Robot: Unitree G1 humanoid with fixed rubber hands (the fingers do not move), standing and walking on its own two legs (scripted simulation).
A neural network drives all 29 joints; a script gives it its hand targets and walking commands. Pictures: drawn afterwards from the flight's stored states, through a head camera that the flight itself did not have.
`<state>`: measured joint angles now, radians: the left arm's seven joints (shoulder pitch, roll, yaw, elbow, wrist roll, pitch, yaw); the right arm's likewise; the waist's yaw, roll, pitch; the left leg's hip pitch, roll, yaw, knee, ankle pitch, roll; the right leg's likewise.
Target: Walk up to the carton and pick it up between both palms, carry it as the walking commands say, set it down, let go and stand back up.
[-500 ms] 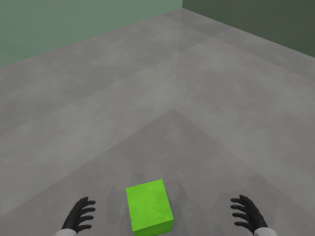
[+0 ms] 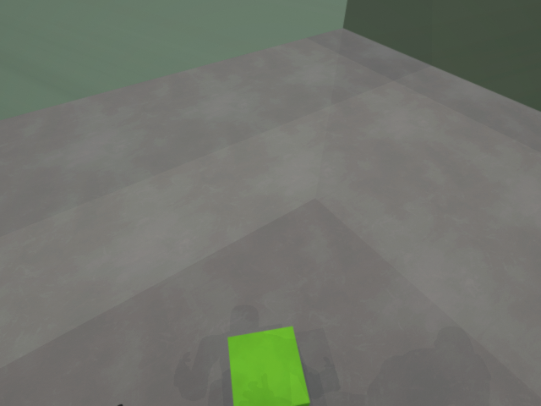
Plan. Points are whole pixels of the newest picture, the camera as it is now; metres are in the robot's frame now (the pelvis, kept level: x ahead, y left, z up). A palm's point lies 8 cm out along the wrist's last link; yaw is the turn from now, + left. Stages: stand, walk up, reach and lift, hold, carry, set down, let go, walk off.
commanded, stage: stand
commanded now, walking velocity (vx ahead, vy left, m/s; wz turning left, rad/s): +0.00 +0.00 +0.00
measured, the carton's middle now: (266, 381) +0.34 +0.03 -0.63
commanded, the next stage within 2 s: none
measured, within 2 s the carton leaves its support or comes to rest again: neither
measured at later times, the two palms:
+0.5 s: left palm out of the picture +0.02 +0.27 -0.12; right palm out of the picture +0.08 -0.25 -0.11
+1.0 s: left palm out of the picture -0.06 +0.25 -0.13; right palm out of the picture +0.03 -0.24 -0.12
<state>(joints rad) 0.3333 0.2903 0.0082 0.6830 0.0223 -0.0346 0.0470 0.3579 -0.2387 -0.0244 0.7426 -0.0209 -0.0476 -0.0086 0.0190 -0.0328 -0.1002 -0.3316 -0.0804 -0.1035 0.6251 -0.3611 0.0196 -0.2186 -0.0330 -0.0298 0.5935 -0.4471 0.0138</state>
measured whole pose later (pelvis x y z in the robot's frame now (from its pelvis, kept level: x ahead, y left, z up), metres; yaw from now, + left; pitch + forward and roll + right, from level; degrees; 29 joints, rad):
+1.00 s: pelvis -0.01 +0.00 +0.00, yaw +4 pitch +0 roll -1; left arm 0.41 0.24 -0.01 0.96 0.02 0.02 0.05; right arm 0.34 -0.20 0.01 0.95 -0.01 0.01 -0.04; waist 0.02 -0.02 -0.01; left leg -0.27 -0.09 -0.17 0.61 -0.33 0.02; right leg -0.10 -0.04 -0.11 0.52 -0.41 0.01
